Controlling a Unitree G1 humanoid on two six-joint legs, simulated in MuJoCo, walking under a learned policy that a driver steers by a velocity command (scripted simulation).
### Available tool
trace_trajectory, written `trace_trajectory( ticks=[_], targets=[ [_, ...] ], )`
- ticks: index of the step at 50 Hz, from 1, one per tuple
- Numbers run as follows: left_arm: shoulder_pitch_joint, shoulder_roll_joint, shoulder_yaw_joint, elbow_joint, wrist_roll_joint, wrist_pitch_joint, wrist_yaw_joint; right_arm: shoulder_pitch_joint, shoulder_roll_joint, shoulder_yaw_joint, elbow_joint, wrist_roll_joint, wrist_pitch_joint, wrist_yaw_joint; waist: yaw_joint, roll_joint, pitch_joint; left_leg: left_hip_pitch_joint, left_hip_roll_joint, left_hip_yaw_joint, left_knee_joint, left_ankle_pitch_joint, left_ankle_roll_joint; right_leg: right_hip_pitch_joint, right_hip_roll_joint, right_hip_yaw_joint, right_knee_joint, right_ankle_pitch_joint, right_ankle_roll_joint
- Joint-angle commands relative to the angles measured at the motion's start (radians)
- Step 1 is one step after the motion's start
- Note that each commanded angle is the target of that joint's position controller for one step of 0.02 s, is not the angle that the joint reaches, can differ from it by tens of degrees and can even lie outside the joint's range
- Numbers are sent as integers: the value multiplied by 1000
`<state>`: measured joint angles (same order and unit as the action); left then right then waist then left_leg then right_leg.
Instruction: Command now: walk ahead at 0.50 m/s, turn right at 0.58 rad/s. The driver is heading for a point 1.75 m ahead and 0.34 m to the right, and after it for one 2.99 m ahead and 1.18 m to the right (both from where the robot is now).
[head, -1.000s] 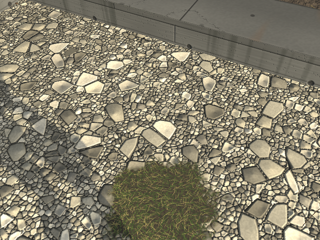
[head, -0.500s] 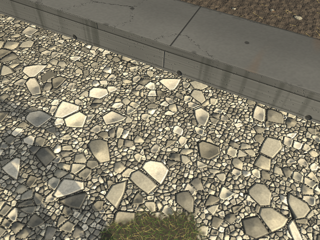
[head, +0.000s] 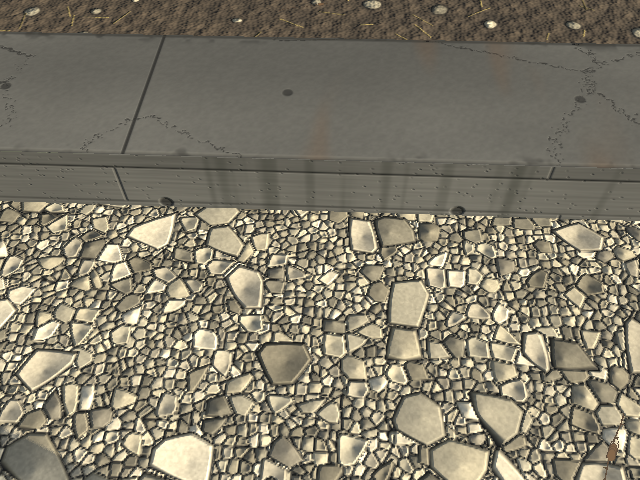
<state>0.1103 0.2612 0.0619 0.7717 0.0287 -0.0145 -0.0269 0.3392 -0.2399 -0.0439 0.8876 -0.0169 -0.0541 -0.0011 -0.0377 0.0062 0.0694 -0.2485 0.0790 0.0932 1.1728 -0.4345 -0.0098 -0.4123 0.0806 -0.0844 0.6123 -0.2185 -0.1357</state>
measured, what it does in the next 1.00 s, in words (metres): walks ahead, turning right: left foot, then right foot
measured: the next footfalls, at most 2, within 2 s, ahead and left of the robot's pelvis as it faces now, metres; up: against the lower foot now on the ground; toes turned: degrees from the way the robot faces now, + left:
left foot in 0.46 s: +0.44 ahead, +0.08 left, +0.00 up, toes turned -17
right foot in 0.94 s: +0.57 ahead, -0.23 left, +0.00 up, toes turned -27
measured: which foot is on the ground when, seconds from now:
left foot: up 0.00-0.44, down 0.46-0.96, up 0.98-1.00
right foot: down 0.00-0.46, up 0.48-0.92, down 0.94-1.00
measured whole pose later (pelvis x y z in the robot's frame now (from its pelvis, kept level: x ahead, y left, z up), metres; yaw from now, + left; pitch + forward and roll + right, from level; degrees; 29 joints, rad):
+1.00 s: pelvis +0.50 -0.10 +0.01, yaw -23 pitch +2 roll +1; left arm 0.03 0.23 0.01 0.73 0.06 -0.07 -0.03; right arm 0.45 -0.23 -0.03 0.94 0.00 -0.06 0.01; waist -0.08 0.00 0.04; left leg -0.14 0.03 0.06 0.77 -0.47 0.04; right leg -0.43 -0.01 -0.06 0.56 -0.15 -0.06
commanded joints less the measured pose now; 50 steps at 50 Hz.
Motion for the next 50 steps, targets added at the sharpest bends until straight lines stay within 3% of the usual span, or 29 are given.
trace_trajectory(
  ticks=[1,3,6,11,17,19,21,22,23,24,25,26,27,28,30,33,36,39,43,45,46,47,48,49,50],
  targets=[
    [179,159,51,12,-21,-3,27,-73,-121,-21,-124,-3,-37,3,62,6,-81,-433,43,-114,63,110,9,408,-306,461,-344,271,-173],
    [137,121,35,3,-29,-20,26,-24,-113,-20,-114,-31,0,6,10,-13,-91,-320,50,-119,-7,114,-13,300,-244,375,-366,372,-155],
    [182,150,42,16,-30,-42,19,-65,-90,-17,-135,-33,29,15,8,-18,-80,-332,39,-98,-100,167,-38,250,-205,345,-396,368,-155],
    [289,156,44,36,-28,-42,20,-271,-92,-12,-203,-26,30,18,81,-54,-27,-440,21,-102,-329,351,-53,306,-186,381,-413,291,-117],
    [372,172,46,48,-15,-38,34,-426,-98,1,-268,-13,10,27,134,-71,-22,-416,-41,-107,-523,389,-30,418,-204,435,-322,432,-97],
    [345,188,50,37,-12,-38,42,-393,-117,-2,-270,-10,2,25,104,-85,-25,-313,-58,-120,-593,351,-9,407,-214,464,-284,465,-69],
    [282,208,54,20,-10,-42,39,-238,-152,-17,-227,-6,-8,11,28,-87,-75,-57,-106,-103,-653,276,22,332,-186,461,-165,595,-25],
    [266,202,51,19,-18,-48,30,-105,-180,-29,-193,-12,-21,-2,-43,-34,-146,136,-86,-114,-718,296,48,278,-122,414,15,595,0],
    [274,132,31,-8,-29,-57,21,53,-251,-46,-186,-34,-29,-21,-97,69,-295,368,127,-325,-755,86,97,160,-57,342,290,354,25],
    [395,50,15,-36,-53,-52,23,47,-335,-63,-193,-47,-17,-24,-18,305,-387,563,381,-789,-873,-2,208,-140,99,229,539,-342,57],
    [377,135,21,-6,-14,-37,33,-15,-258,-55,-198,-29,-4,-19,6,172,-288,446,361,-855,-906,-141,217,-232,0,222,634,-296,48],
    [304,149,26,-4,-4,-30,25,-80,-170,-34,-210,-21,-3,-16,13,60,-155,304,314,-690,-927,-128,196,-226,-42,211,627,-196,50],
    [263,134,24,-8,-5,-27,15,-117,-128,-22,-204,-19,-6,-13,25,26,-90,212,259,-540,-946,11,176,-200,-75,195,586,-138,58],
    [248,122,23,-10,3,-18,5,-112,-117,-17,-192,-18,-11,-14,31,66,-66,163,219,-427,-960,130,156,-178,-99,185,554,-118,66],
    [246,104,18,-13,10,4,-12,-84,-117,-17,-163,-8,-31,-10,44,109,-57,116,182,-299,-980,291,144,-147,-113,165,543,-92,78],
    [180,79,8,-41,12,9,-27,-38,-127,-23,-129,-1,-56,6,44,95,-55,131,183,-216,-1011,427,171,-205,-112,176,503,-29,86],
    [85,66,-3,-66,12,3,-31,-4,-123,-22,-96,-3,-57,12,31,87,-28,151,163,-135,-1039,469,179,-258,-110,172,371,57,99],
    [-31,42,-23,-96,13,-6,-41,15,-126,-22,-70,3,-55,17,13,90,-14,140,131,-50,-1042,521,162,-191,-110,103,157,151,105],
    [-130,47,-35,-118,15,-18,-37,97,-165,-29,-14,8,-42,16,-7,91,-3,190,155,-88,-997,629,163,-95,-112,25,-9,111,87],
    [-97,63,-31,-106,17,-30,-25,103,-188,-34,2,5,-31,14,15,96,-21,230,169,-108,-912,766,159,-22,-85,19,-66,40,68],
    [-15,77,-24,-78,20,-39,-17,98,-190,-34,9,8,-26,13,59,83,-61,228,152,-98,-805,861,147,93,-63,16,-126,40,54],
    [136,108,-9,-22,32,-53,-4,97,-169,-26,11,14,-24,14,122,41,-154,162,102,-65,-626,834,129,309,-67,30,-172,76,31],
    [314,191,14,10,55,-63,14,76,-117,-9,-31,20,-29,17,192,-69,-290,-26,45,-33,-349,520,106,565,-292,258,-196,-28,-14],
    [331,288,38,10,47,-55,27,171,-13,11,-63,40,-25,17,143,-296,-391,-346,-111,-12,-54,-107,80,760,-552,659,-296,-59,-106],
    [286,230,31,3,14,-48,30,121,-132,-22,-33,19,-9,3,147,-133,-314,-388,-65,-133,23,-65,99,641,-517,637,-318,-84,-94]
  ],
)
